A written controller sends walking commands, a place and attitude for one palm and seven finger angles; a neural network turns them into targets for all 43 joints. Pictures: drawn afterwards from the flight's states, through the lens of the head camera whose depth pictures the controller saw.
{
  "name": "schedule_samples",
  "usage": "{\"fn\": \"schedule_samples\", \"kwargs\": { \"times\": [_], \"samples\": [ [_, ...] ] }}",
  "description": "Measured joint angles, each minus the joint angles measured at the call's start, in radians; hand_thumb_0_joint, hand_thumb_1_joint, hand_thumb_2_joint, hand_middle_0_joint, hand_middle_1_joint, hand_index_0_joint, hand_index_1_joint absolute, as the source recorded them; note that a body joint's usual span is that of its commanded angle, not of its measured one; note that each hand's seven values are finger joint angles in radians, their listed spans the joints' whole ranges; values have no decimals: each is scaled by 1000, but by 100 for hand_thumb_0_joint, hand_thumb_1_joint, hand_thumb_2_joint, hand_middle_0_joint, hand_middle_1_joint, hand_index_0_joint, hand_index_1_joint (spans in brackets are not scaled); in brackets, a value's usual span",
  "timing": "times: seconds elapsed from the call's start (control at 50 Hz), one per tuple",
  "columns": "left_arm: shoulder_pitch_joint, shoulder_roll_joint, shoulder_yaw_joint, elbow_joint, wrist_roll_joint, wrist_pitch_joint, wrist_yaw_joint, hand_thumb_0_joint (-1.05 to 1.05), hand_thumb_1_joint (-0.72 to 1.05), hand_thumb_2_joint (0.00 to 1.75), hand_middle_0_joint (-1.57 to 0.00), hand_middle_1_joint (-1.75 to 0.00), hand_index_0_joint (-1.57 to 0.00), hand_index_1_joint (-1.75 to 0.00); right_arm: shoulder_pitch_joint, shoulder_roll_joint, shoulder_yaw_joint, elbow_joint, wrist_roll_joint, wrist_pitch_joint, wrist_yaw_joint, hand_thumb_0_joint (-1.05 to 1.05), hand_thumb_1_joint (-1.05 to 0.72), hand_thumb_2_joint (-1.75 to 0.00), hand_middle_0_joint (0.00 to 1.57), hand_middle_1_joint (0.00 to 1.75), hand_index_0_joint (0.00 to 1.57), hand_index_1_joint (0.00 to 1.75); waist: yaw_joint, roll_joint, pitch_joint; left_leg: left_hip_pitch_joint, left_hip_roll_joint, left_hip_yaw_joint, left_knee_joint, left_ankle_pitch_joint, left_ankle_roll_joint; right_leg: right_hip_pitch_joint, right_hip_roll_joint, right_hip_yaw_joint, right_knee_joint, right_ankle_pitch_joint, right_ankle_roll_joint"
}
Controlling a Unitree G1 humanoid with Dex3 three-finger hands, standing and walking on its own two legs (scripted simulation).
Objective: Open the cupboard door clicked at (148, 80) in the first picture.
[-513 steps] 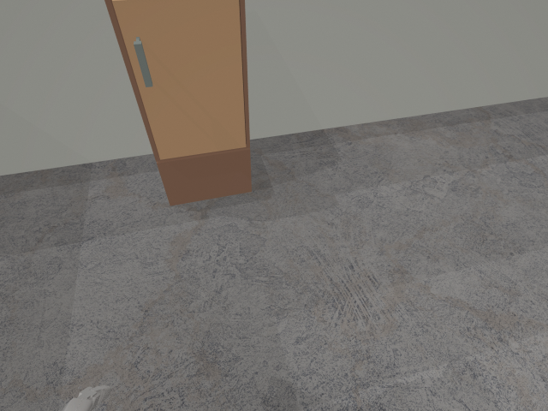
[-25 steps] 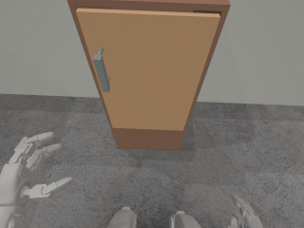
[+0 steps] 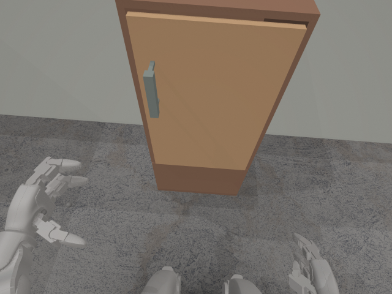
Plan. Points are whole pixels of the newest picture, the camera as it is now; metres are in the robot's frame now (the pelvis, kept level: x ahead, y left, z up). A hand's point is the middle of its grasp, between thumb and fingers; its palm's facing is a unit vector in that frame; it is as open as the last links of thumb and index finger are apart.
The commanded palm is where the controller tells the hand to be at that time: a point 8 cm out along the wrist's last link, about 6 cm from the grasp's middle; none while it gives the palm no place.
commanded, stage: raise the hand with hooked fingers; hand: left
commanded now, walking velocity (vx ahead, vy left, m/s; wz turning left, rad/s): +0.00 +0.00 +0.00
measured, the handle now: (153, 90) +0.57 +0.15 +0.04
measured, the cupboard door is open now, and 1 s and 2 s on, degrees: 0 0 0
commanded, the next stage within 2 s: move the hooked fingers beside the handle in 0.68 s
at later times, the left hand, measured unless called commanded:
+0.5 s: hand (66, 184) +0.30 +0.27 +0.05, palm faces +0.02 -1.00 -0.05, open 13.9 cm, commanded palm +0.27 +0.32 +0.06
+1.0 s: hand (81, 172) +0.33 +0.25 +0.05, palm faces +0.00 -1.00 -0.04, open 13.9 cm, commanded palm +0.31 +0.30 +0.05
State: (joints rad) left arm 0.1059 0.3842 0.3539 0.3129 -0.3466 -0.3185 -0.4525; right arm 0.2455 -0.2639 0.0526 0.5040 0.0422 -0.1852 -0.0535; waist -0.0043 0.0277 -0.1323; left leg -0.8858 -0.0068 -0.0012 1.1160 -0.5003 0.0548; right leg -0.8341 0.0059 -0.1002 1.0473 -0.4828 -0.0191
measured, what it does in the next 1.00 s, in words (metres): stands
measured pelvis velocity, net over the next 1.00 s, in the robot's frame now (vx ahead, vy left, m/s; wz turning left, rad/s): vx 0.00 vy -0.02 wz -0.01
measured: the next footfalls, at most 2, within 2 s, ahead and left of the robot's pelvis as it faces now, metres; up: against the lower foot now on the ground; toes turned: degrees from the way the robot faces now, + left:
none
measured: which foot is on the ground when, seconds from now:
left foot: down 0.00-1.00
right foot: down 0.00-1.00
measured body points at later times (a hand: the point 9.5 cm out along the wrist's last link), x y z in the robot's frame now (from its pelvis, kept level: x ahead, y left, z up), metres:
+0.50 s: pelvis +0.00 +0.00 +0.00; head +0.09 +0.02 +0.45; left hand +0.29 +0.32 +0.06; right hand +0.15 -0.26 -0.07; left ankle +0.02 +0.08 -0.66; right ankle +0.02 -0.12 -0.66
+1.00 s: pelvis +0.00 -0.02 +0.00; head +0.09 +0.00 +0.44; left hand +0.32 +0.31 +0.05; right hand +0.16 -0.27 -0.09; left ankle +0.02 +0.08 -0.66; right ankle +0.02 -0.12 -0.66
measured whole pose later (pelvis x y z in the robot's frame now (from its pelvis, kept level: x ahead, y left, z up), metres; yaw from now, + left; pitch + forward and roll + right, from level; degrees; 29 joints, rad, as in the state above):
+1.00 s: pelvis +0.00 -0.02 +0.00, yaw +0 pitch +17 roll -3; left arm -0.16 0.43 0.42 0.54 -0.33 -0.35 -0.50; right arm 0.25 -0.28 0.05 0.56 0.04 -0.16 -0.07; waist -0.02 0.01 -0.12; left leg -0.91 0.01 -0.01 1.12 -0.51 0.03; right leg -0.87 0.02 -0.11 1.06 -0.49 -0.04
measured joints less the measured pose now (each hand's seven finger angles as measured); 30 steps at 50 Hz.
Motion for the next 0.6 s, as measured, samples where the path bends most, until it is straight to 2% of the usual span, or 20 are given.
{"fn": "schedule_samples", "kwargs": {
  "times": [0.14, 0.24, 0.32, 0.48, 0.6],
  "samples": [
    [-73, 18, 41, 26, -8, -57, -16, -1, -49, 31, -30, -120, -31, -119, 16, -3, -1, 30, -7, 0, -9, 1, -90, -90, 21, 30, 20, 30, -3, -16, 16, 8, 2, 4, -9, 2, 1, 7, 2, 5, -11, 6, 2],
    [-125, 56, 68, 95, -18, -20, -46, -1, -49, 30, -30, -120, -31, -119, 31, -16, -6, 38, 1, 16, -8, 1, -90, -90, 20, 30, 20, 30, -14, -13, 13, 12, 2, 6, -21, 6, 2, 10, 3, 7, -24, 11, 4],
    [-107, 57, 58, 98, -19, 9, -62, -1, -49, 30, -29, -120, -30, -120, 46, -26, -18, 29, 2, 17, -4, 1, -90, -90, 20, 30, 20, 30, -21, -7, 9, 21, 4, 12, -39, 11, 4, 16, 5, 14, -42, 18, 6],
    [-98, 28, 68, 83, -18, -53, -28, -1, -49, 30, -30, -120, -31, -120, 47, -26, -26, 27, -6, 19, 4, 1, -90, -90, 20, 30, 20, 30, -23, -20, 11, 15, 5, 16, -34, 8, 0, 6, 6, 18, -29, 12, 2],
    [-95, 32, 57, 84, -9, -38, -38, -1, -49, 30, -29, -120, -30, -120, 33, -19, -19, 25, -3, 28, 3, 1, -90, -90, 20, 30, 20, 30, -20, -15, 12, 16, 8, 9, -32, 7, -6, 8, 9, 11, -27, 10, -4]
  ]
}}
